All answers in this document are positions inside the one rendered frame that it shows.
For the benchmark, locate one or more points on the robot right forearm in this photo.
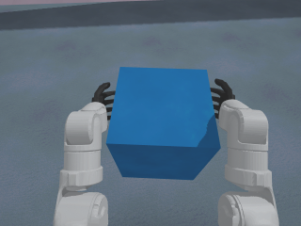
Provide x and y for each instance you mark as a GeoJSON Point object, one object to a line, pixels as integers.
{"type": "Point", "coordinates": [247, 142]}

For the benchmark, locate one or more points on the robot right hand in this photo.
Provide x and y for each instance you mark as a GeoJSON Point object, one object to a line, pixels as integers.
{"type": "Point", "coordinates": [225, 94]}

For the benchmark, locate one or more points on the robot left forearm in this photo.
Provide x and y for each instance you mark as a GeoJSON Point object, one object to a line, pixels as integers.
{"type": "Point", "coordinates": [82, 145]}

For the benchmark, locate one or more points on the robot left hand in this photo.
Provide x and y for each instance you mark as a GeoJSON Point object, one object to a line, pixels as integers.
{"type": "Point", "coordinates": [100, 95]}

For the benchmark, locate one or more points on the robot right upper arm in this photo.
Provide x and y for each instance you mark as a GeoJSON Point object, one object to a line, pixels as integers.
{"type": "Point", "coordinates": [236, 208]}

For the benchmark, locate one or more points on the robot left upper arm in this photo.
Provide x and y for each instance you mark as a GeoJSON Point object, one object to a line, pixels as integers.
{"type": "Point", "coordinates": [82, 209]}

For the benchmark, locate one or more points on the carton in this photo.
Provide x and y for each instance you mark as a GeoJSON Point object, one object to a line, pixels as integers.
{"type": "Point", "coordinates": [162, 123]}

